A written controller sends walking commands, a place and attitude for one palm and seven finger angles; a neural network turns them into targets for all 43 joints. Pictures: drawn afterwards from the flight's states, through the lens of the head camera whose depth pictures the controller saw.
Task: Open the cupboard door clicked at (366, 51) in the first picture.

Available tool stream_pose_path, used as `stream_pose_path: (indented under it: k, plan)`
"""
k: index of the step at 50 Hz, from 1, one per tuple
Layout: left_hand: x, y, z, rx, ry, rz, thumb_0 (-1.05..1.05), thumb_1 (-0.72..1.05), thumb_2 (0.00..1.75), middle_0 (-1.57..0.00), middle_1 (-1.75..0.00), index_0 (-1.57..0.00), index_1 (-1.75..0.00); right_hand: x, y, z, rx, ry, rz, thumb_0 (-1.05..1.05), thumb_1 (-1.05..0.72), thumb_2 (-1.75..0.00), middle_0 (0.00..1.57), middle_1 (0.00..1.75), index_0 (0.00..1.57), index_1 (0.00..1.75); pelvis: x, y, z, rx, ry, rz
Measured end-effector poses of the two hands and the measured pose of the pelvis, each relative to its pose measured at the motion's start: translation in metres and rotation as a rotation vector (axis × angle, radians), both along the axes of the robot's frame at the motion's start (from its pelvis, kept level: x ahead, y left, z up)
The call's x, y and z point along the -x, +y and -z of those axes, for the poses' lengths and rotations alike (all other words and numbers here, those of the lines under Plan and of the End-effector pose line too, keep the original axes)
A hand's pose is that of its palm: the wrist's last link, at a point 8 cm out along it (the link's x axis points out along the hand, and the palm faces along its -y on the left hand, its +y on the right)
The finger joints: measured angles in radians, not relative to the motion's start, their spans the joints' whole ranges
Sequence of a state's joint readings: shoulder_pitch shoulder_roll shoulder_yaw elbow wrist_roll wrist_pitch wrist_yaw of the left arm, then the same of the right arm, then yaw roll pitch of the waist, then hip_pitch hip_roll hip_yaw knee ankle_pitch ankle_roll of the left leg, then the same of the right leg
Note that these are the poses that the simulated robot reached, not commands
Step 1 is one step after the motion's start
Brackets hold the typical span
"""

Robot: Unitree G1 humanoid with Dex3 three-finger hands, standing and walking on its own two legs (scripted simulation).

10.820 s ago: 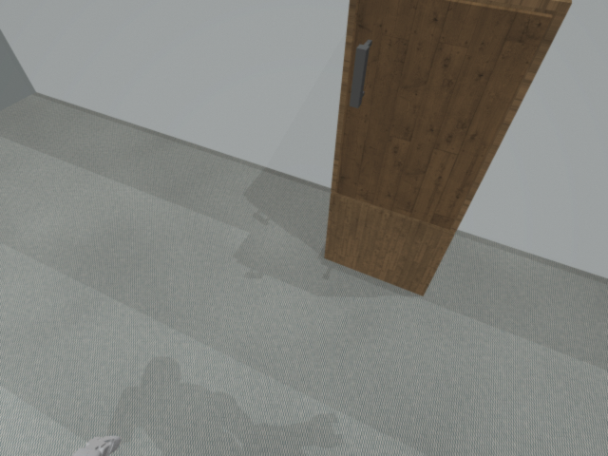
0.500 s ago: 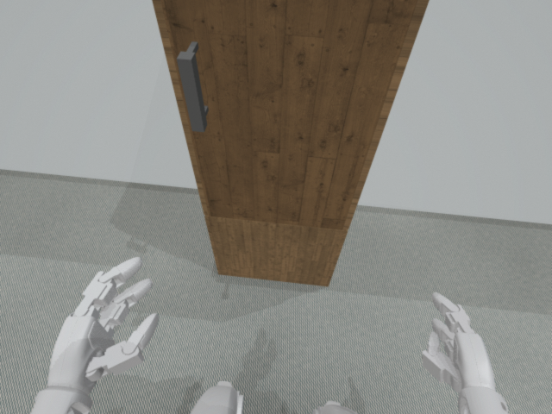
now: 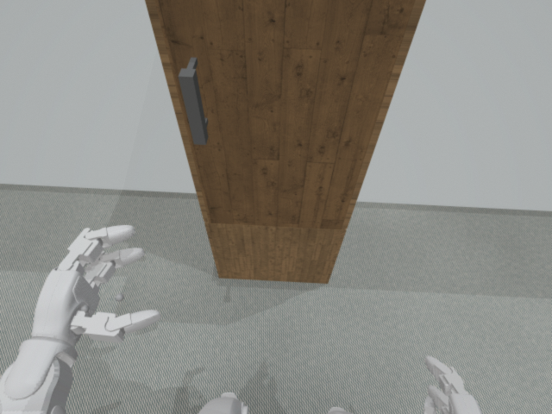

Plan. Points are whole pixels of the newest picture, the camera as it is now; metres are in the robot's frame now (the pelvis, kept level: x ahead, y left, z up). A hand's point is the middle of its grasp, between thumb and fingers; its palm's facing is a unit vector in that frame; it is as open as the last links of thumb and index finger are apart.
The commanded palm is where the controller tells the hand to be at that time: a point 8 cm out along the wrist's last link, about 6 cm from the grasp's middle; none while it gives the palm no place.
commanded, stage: raise the hand with hooked fingers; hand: left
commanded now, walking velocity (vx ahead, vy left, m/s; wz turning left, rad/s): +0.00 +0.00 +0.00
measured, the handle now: (197, 102) +0.59 +0.17 +0.11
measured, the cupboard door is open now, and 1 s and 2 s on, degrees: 0 0 0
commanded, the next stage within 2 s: move the hooked fingers beside the handle in 1.12 s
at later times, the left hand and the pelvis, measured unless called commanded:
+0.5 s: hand (72, 245) +0.29 +0.27 +0.12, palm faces +0.04 -1.00 -0.06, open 13.9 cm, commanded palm +0.26 +0.32 +0.12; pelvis +0.02 +0.00 +0.02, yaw +1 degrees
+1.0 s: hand (85, 232) +0.30 +0.25 +0.13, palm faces +0.03 -1.00 -0.03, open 14.0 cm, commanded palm +0.27 +0.30 +0.13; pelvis +0.01 -0.02 +0.03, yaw -1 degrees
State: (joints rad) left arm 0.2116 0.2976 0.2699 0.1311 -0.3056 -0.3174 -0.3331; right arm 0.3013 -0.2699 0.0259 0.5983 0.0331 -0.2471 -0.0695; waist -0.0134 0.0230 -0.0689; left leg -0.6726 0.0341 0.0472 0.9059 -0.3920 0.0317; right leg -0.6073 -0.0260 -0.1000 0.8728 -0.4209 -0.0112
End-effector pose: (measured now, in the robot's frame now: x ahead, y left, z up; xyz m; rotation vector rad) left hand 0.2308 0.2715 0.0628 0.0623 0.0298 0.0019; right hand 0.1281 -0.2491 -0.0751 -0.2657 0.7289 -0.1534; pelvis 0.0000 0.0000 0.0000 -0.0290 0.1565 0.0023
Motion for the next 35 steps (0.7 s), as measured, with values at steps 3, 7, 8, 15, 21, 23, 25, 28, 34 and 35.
stream_pose_path:
  k: [3, 7, 8, 15, 21, 23, 25, 28, 34, 35]
  plan:
    - [-0.004, 0.006, -0.005, 0.001, -0.009, -0.002, 0.0, -0.11, 0.46, -0.28, -0.95, -0.27, -0.95, -0.012, 0.0, -0.009, 0.014, -0.029, -0.007, 0.02, -0.9, -0.9, 0.2, 0.3, 0.21, 0.3, -0.003, 0.002, -0.003, 0.001, -0.01, -0.001]
    - [-0.01, 0.016, -0.014, 0.004, -0.024, -0.013, 0.0, -0.21, 0.42, -0.28, -1.01, -0.28, -1.01, -0.03, 0.005, -0.02, 0.018, -0.073, -0.027, 0.02, -0.9, -0.9, 0.2, 0.3, 0.21, 0.3, -0.007, 0.003, -0.007, 0.003, -0.024, -0.005]
    - [-0.012, 0.018, -0.016, 0.005, -0.026, -0.016, -0.01, -0.23, 0.41, -0.29, -1.03, -0.28, -1.03, -0.035, 0.007, -0.022, 0.016, -0.082, -0.033, 0.02, -0.9, -0.9, 0.2, 0.3, 0.21, 0.3, -0.008, 0.004, -0.008, 0.004, -0.027, -0.006]
    - [-0.023, 0.032, -0.035, -0.002, -0.031, -0.021, -0.01, -0.39, 0.35, -0.3, -1.13, -0.29, -1.13, -0.058, 0.022, -0.032, -0.016, -0.126, -0.074, 0.02, -0.9, -0.9, 0.2, 0.3, 0.21, 0.3, -0.013, 0.004, -0.015, 0.004, -0.047, -0.011]
    - [-0.03, 0.042, -0.05, 0.0, -0.033, -0.031, -0.01, -0.46, 0.32, -0.3, -1.18, -0.29, -1.17, -0.061, 0.028, -0.032, -0.037, -0.114, -0.091, 0.01, -0.9, -0.9, 0.21, 0.3, 0.21, 0.3, -0.015, 0.002, -0.02, 0.001, -0.062, -0.014]
    - [-0.033, 0.045, -0.054, 0.0, -0.033, -0.034, -0.01, -0.48, 0.31, -0.3, -1.18, -0.29, -1.18, -0.059, 0.027, -0.031, -0.04, -0.104, -0.089, 0.01, -0.9, -0.9, 0.21, 0.3, 0.21, 0.3, -0.016, 0.001, -0.021, -0.001, -0.066, -0.014]
    - [-0.036, 0.047, -0.058, 0.003, -0.035, -0.035, -0.01, -0.48, 0.31, -0.3, -1.19, -0.29, -1.19, -0.056, 0.025, -0.03, -0.04, -0.093, -0.084, 0.01, -0.9, -0.9, 0.21, 0.3, 0.21, 0.3, -0.016, 0.0, -0.022, -0.002, -0.07, -0.014]
    - [-0.041, 0.051, -0.064, 0.005, -0.034, -0.034, -0.01, -0.49, 0.3, -0.3, -1.2, -0.3, -1.19, -0.049, 0.02, -0.029, -0.035, -0.074, -0.072, 0.02, -0.9, -0.9, 0.21, 0.3, 0.21, 0.3, -0.015, -0.002, -0.024, -0.004, -0.076, -0.013]
    - [-0.051, 0.054, -0.075, 0.009, -0.042, -0.027, -0.02, -0.5, 0.3, -0.3, -1.2, -0.3, -1.2, -0.036, 0.004, -0.028, -0.018, -0.045, -0.039, 0.02, -0.9, -0.9, 0.21, 0.3, 0.21, 0.3, -0.015, -0.007, -0.027, -0.009, -0.084, -0.008]
    - [-0.053, 0.053, -0.076, 0.013, -0.043, -0.024, -0.02, -0.5, 0.3, -0.3, -1.2, -0.3, -1.2, -0.033, 0.001, -0.028, -0.016, -0.043, -0.034, 0.02, -0.9, -0.9, 0.21, 0.3, 0.21, 0.3, -0.014, -0.008, -0.027, -0.01, -0.084, -0.007]
